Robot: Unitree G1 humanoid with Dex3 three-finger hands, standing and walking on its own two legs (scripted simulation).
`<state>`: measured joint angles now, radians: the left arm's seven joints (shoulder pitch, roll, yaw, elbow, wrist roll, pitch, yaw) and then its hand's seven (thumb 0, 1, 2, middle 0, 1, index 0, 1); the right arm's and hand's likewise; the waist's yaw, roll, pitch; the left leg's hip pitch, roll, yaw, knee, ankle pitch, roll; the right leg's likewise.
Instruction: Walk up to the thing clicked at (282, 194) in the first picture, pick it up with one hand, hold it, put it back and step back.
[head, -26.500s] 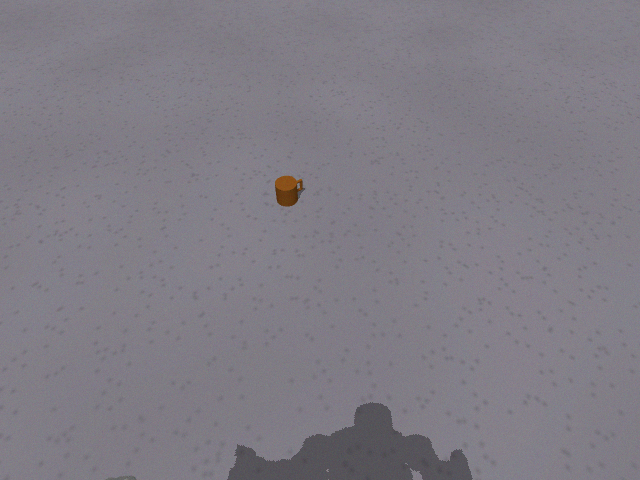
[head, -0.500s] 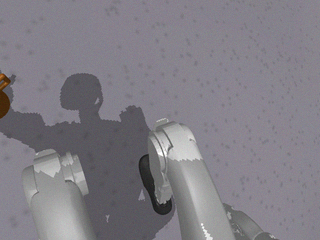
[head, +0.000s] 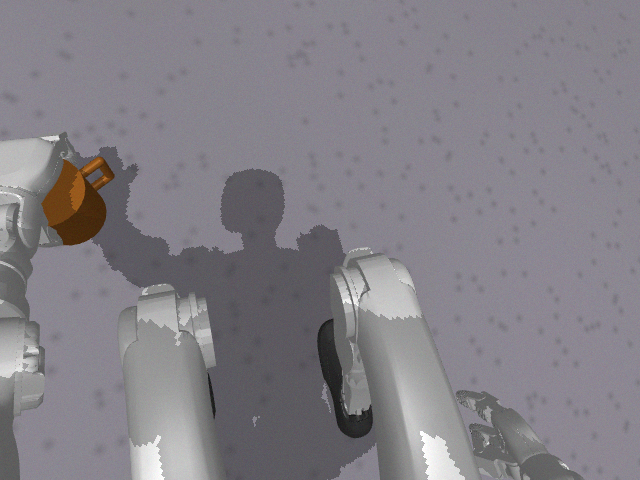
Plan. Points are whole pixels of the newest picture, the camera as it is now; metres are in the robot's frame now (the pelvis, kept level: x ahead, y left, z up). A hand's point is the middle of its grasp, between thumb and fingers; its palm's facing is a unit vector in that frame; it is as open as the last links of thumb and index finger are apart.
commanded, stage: lift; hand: left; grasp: from above
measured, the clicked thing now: (69, 195) +0.47 +0.26 -0.21
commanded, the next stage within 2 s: hold in 1.76 s
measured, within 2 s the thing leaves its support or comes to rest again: neither
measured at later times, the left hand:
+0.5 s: hand out of the picture +0.43 +0.29 -0.09, palm faces -0.50 -0.08 -0.86, open 11.8 cm
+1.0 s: hand out of the picture +0.37 +0.28 +0.11, palm faces -0.43 -0.12 -0.89, open 11.8 cm
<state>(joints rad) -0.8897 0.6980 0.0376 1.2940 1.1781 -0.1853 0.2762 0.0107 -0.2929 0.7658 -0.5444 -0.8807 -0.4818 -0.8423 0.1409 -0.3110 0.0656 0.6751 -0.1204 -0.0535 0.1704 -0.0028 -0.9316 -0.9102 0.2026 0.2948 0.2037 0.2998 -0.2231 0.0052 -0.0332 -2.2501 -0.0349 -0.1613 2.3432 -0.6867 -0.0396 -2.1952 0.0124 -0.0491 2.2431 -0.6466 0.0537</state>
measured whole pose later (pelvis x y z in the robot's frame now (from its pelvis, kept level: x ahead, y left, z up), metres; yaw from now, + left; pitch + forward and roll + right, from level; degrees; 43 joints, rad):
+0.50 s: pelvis +0.00 +0.01 +0.05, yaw +1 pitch +36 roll -7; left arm -0.76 0.63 0.00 1.10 1.10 -0.10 0.16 0.00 -0.28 0.75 -0.56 -0.85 -0.49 -0.82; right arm 0.22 -0.27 0.03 0.67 -0.05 0.02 0.10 0.00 -0.93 -0.91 0.20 0.30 0.21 0.30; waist -0.19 0.05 -0.15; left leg -2.12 -0.02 -0.11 2.18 -0.68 -0.01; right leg -2.07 0.01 -0.02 2.09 -0.64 0.06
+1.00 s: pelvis +0.02 +0.01 +0.20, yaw +4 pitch +28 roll -4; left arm -0.39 0.51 -0.10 0.67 0.98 0.05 0.08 -0.01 -0.27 0.75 -0.54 -0.85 -0.48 -0.83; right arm 0.16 -0.25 -0.02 0.62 0.02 0.05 0.01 0.00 -0.92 -0.91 0.20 0.30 0.21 0.30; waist -0.10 0.04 -0.20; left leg -1.57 0.01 -0.07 1.70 -0.63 -0.01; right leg -1.54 0.00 0.00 1.64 -0.59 0.05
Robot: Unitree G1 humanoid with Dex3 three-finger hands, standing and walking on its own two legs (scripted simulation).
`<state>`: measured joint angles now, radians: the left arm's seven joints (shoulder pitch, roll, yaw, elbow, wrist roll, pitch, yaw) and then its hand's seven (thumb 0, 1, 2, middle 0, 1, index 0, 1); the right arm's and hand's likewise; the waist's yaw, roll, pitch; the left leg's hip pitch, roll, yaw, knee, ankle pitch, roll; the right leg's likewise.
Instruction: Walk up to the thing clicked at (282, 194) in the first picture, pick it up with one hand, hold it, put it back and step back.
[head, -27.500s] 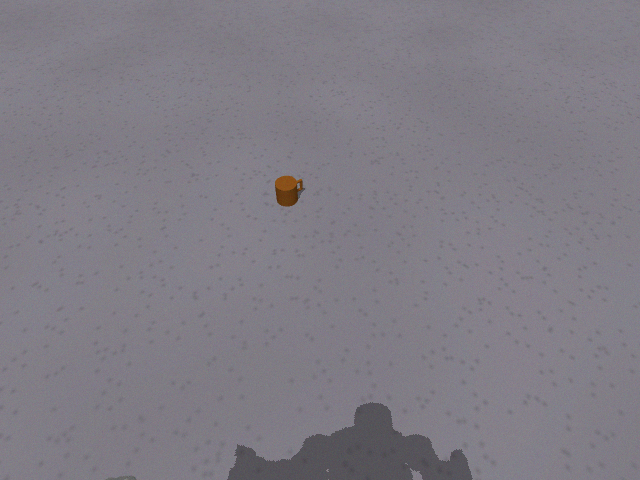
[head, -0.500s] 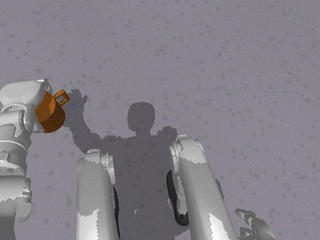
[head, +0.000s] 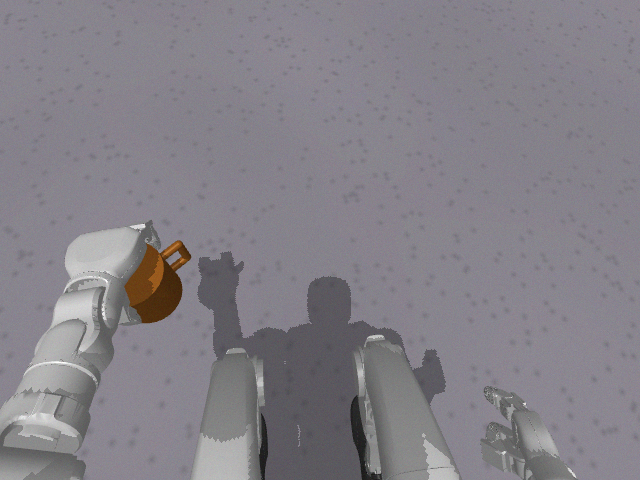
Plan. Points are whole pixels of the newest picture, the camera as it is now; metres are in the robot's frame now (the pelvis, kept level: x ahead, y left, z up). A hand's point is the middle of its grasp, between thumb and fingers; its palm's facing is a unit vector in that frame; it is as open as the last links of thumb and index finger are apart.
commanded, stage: lift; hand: left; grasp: from above
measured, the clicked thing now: (150, 276) +0.39 +0.23 -0.14
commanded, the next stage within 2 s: hold in 0.76 s
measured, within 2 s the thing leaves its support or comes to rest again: neither
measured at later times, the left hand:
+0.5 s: hand (92, 266) +0.34 +0.22 +0.05, palm faces -0.46 -0.08 -0.89, open 11.8 cm
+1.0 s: hand (61, 235) +0.35 +0.22 +0.11, palm faces -0.46 -0.08 -0.89, open 11.8 cm
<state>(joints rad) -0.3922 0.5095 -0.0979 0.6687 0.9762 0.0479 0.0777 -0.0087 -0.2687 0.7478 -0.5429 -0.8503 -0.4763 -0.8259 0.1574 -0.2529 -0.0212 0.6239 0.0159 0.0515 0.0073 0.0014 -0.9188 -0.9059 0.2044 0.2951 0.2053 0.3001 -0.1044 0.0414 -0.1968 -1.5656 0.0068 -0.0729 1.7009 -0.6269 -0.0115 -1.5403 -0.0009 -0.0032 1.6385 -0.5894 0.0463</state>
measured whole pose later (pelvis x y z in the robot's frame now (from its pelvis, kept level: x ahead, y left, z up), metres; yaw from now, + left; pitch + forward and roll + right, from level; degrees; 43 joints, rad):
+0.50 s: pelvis +0.03 -0.01 +0.14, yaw +1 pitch +14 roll -2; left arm -0.30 0.40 -0.18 0.79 1.00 0.03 0.15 -0.01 -0.28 0.77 -0.53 -0.86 -0.46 -0.84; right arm 0.25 -0.25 -0.03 0.73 0.03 -0.01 -0.05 0.00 -0.92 -0.91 0.20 0.30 0.21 0.30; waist -0.07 0.03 -0.11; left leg -0.90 0.03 -0.03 1.11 -0.47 -0.02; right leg -0.89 0.00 0.02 1.07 -0.43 0.03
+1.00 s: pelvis +0.05 +0.00 +0.19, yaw +0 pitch +8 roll -1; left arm -0.27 0.37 -0.21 0.78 1.00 0.04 0.12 -0.01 -0.27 0.77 -0.53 -0.86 -0.47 -0.83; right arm 0.24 -0.24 -0.04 0.72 0.03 0.01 -0.04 0.00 -0.91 -0.90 0.20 0.30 0.21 0.30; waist -0.04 0.02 -0.07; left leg -0.55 0.02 -0.01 0.78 -0.37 -0.01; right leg -0.56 -0.01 0.03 0.75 -0.34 0.03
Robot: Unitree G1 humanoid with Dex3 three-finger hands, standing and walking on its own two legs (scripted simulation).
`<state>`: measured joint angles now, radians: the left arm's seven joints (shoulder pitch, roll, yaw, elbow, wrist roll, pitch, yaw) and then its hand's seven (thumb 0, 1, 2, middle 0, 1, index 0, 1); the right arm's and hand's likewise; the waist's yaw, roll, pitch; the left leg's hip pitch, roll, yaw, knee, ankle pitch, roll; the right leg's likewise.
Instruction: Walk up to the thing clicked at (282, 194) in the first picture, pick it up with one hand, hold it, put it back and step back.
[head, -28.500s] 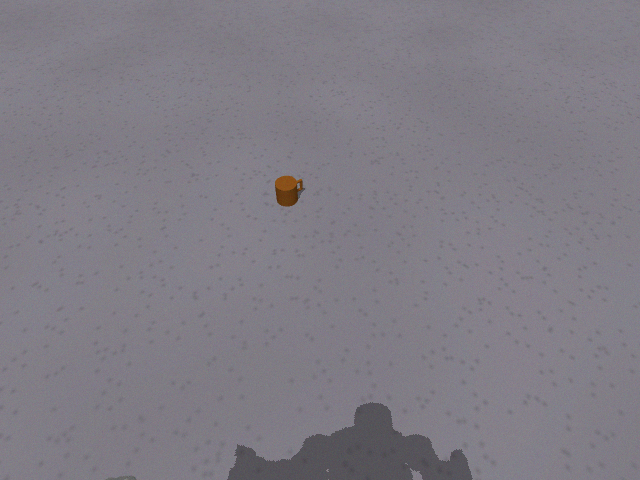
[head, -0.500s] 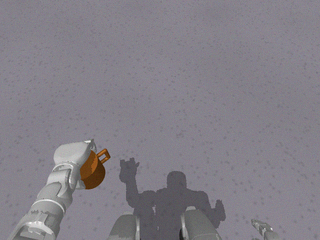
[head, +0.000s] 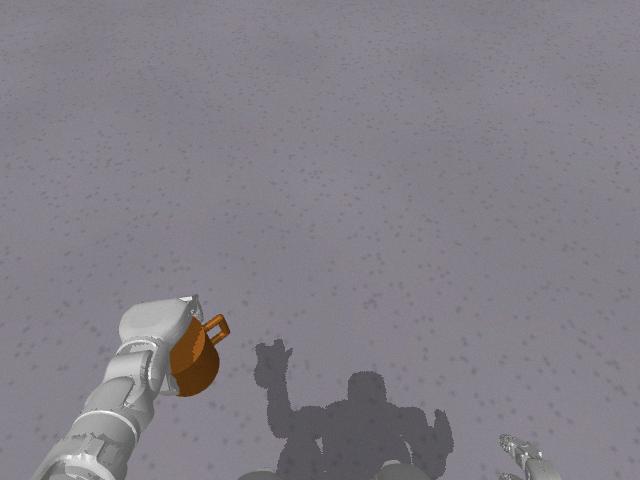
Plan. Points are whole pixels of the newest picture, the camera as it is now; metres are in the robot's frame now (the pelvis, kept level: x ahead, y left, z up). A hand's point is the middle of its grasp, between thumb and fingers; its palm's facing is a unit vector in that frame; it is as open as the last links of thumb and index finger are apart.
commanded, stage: hold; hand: left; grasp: from above
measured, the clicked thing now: (191, 348) +0.32 +0.20 -0.12
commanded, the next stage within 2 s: crouch in 1.76 s
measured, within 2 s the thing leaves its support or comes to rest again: neither
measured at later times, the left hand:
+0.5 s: hand (166, 343) +0.30 +0.21 -0.05, palm faces -0.47 -0.06 -0.88, open 11.8 cm
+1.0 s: hand (161, 342) +0.29 +0.21 -0.03, palm faces -0.46 -0.06 -0.89, open 11.8 cm
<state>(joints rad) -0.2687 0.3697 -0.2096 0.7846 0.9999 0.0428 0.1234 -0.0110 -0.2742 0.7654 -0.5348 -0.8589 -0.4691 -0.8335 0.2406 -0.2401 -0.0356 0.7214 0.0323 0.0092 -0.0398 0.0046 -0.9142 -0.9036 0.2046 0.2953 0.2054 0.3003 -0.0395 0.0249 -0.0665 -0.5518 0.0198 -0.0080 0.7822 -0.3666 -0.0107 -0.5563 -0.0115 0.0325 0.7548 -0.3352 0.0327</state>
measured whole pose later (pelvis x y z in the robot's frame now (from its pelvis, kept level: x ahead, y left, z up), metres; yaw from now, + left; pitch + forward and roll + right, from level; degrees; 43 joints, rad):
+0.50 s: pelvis +0.01 +0.00 +0.01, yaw -1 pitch +4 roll +0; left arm -0.24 0.38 -0.21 0.70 1.00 0.03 0.04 -0.01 -0.27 0.75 -0.54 -0.85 -0.48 -0.82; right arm 0.23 -0.25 -0.04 0.69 0.04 0.03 -0.03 0.01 -0.91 -0.90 0.20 0.29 0.20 0.30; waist -0.02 0.03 -0.04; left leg -0.41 0.02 0.01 0.65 -0.32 -0.01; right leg -0.43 -0.01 0.04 0.64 -0.29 0.03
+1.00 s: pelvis +0.00 +0.00 +0.02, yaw -1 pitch +2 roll +0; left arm -0.23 0.39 -0.22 0.64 1.00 0.03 -0.01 -0.01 -0.27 0.76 -0.54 -0.86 -0.47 -0.83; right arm 0.20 -0.25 -0.03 0.68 0.05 0.04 -0.04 0.01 -0.91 -0.90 0.20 0.29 0.20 0.30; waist 0.00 0.04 -0.01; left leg -0.33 0.02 0.01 0.57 -0.28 -0.01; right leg -0.35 -0.01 0.05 0.57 -0.26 0.03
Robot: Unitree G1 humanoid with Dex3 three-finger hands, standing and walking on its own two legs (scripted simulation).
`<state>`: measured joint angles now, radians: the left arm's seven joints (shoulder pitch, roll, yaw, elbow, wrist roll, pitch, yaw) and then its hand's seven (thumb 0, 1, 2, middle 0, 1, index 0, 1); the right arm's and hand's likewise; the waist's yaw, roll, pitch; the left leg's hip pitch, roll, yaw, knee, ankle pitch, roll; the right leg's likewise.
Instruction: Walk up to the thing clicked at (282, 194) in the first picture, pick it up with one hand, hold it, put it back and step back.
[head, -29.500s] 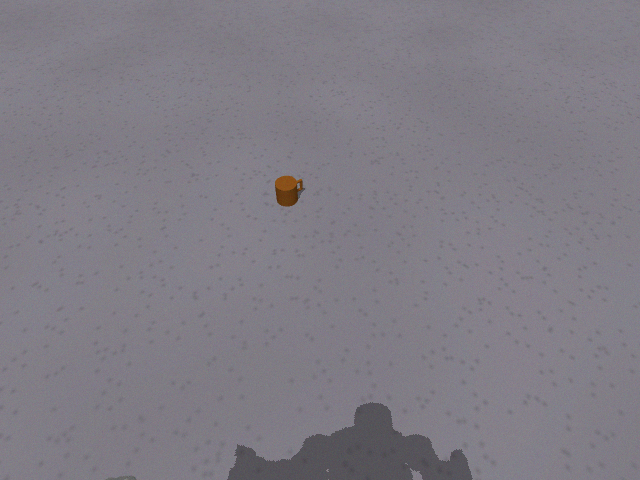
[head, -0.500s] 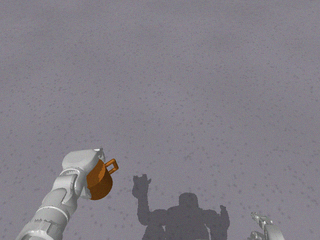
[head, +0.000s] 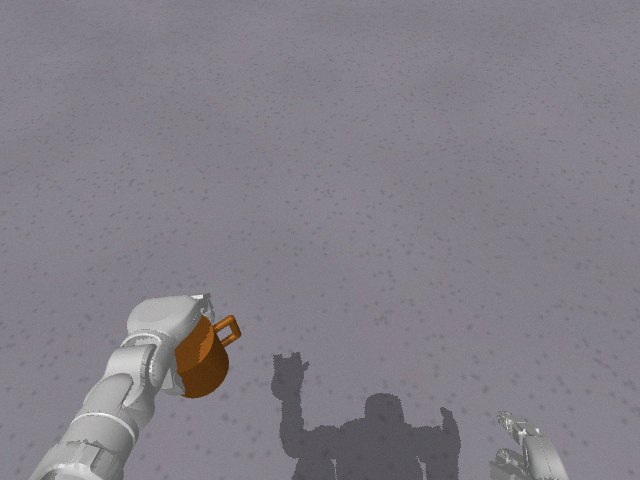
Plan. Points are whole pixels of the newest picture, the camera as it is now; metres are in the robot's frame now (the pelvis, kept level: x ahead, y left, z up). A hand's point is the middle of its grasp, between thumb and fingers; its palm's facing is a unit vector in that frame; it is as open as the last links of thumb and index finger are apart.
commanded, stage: hold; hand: left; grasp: from above
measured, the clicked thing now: (200, 348) +0.31 +0.20 -0.09
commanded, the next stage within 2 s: crouch in 0.76 s
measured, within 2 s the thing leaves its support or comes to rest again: neither
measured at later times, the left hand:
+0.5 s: hand (177, 347) +0.29 +0.22 -0.04, palm faces -0.48 -0.07 -0.88, open 11.8 cm
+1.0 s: hand (177, 348) +0.29 +0.22 -0.04, palm faces -0.47 -0.07 -0.88, open 11.9 cm
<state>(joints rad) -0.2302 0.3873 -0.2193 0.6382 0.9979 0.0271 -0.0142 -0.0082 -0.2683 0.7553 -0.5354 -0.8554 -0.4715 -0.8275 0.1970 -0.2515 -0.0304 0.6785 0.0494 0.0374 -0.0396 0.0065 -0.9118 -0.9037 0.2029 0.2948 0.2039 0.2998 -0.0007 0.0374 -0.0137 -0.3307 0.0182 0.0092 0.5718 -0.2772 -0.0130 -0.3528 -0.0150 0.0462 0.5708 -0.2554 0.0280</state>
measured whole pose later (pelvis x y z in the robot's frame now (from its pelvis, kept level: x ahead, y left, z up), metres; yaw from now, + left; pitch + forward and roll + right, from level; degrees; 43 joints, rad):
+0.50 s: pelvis +0.00 +0.00 +0.01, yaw +0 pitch +1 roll +0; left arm -0.22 0.39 -0.22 0.60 0.99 0.02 -0.05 -0.01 -0.27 0.77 -0.52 -0.87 -0.46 -0.84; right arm 0.19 -0.25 -0.02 0.66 0.05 0.05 -0.05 0.01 -0.91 -0.90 0.20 0.29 0.20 0.30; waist 0.01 0.04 0.00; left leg -0.27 0.02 0.01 0.51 -0.25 -0.01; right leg -0.30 -0.02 0.05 0.52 -0.24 0.03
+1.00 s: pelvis +0.01 +0.00 +0.01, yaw +0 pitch +1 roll +0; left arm -0.22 0.38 -0.21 0.63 1.00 0.01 -0.02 -0.01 -0.27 0.79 -0.51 -0.88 -0.44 -0.86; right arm 0.19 -0.25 -0.03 0.67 0.05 0.07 -0.05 0.01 -0.91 -0.90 0.20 0.30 0.20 0.30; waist 0.00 0.04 0.01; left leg -0.26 0.02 0.00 0.50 -0.25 -0.01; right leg -0.29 -0.02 0.04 0.50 -0.24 0.03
